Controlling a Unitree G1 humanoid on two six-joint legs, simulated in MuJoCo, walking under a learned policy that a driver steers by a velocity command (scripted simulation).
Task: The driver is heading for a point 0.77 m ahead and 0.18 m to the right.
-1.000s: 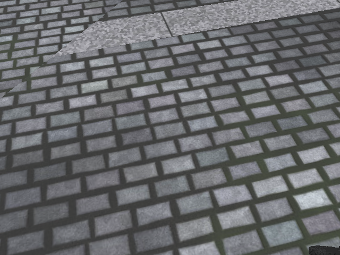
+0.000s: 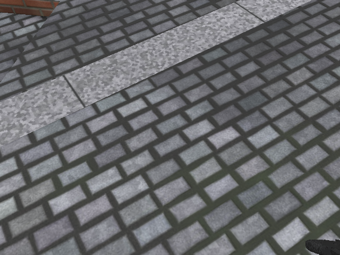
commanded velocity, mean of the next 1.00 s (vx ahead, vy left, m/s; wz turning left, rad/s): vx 0.50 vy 0.00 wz -0.59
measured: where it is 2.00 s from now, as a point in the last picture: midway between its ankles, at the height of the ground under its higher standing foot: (252, 193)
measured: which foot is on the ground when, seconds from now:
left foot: up 0.00-0.18, down 0.20-0.74, up 0.76-1.00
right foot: down 0.00-0.20, up 0.22-0.70, down 0.72-1.00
